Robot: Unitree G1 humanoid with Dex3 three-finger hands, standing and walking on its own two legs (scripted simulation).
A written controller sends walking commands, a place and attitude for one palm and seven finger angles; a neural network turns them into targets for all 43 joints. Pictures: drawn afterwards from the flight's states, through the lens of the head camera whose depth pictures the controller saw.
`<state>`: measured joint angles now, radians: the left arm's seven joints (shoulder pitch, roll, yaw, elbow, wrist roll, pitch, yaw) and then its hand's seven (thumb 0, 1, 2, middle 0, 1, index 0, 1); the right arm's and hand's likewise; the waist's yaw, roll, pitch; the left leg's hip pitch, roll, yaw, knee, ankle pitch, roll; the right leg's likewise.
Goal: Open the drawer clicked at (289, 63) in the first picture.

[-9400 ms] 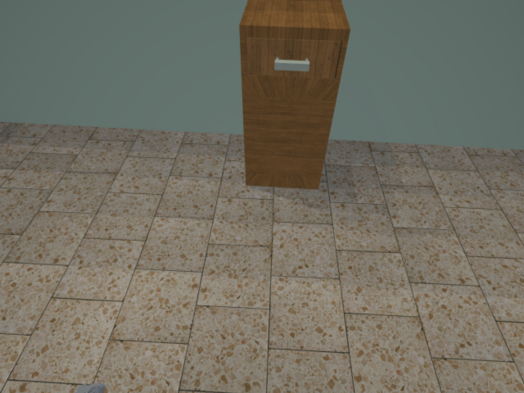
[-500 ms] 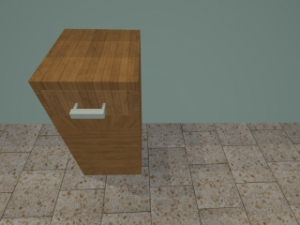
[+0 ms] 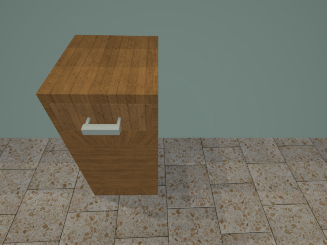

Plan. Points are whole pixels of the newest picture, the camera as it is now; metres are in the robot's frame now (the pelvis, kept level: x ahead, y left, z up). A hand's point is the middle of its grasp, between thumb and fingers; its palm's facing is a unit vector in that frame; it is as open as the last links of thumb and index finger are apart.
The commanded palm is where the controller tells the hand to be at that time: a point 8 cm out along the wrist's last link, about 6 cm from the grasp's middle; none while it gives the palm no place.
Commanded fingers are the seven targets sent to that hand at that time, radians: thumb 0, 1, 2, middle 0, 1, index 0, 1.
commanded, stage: come to a stop and stand still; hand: left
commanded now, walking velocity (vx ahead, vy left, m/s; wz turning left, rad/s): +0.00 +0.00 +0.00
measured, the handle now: (102, 124) +0.52 +0.26 -0.06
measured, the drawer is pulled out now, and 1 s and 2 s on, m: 0.00 0.00 0.00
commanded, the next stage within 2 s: look again from close up in 0.14 s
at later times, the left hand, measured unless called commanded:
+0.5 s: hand out of the picture +0.00 +0.18 -0.18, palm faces +0.02 -0.98 -0.20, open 7.3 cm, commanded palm none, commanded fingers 0.00 0.90 0.90 -0.20 -0.30 -0.20 -0.30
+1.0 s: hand out of the picture +0.11 +0.21 -0.10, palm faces -0.14 -0.77 -0.62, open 7.4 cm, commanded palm +0.11 +0.22 -0.05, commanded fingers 0.00 0.69 0.81 -0.22 -0.44 -0.22 -0.44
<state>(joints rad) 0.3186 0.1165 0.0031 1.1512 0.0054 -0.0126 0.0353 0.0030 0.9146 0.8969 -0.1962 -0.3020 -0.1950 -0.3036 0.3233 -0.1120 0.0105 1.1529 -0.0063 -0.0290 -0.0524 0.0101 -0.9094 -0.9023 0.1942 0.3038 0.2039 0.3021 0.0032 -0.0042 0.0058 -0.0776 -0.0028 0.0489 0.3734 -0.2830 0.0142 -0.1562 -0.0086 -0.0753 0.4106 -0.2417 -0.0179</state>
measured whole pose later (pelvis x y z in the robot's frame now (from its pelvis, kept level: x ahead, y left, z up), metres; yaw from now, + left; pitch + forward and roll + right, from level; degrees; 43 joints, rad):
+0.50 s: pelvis +0.00 +0.01 -0.01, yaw +0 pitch -1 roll +0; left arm 0.29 0.14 -0.01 1.11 0.01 -0.01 0.03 0.01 0.92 0.90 -0.20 -0.30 -0.20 -0.30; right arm 0.31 -0.15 0.02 1.08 -0.01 -0.02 -0.04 0.01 -0.92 -0.90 0.19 0.30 0.20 0.30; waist -0.01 0.03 0.01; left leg -0.13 -0.01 0.05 0.51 -0.35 0.03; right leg -0.20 -0.02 -0.07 0.52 -0.30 -0.01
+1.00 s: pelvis -0.02 +0.00 -0.01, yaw -1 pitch +2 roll +1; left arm 0.46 0.26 -0.09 0.26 0.33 0.09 0.22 0.04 0.91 0.88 -0.21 -0.33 -0.20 -0.33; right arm 0.35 -0.22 -0.01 0.88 0.02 -0.22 -0.09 0.03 -0.93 -0.90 0.20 0.30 0.21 0.30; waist 0.01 0.03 -0.02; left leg -0.24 -0.02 0.08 0.54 -0.34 0.02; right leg -0.34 -0.04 -0.05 0.61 -0.31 -0.02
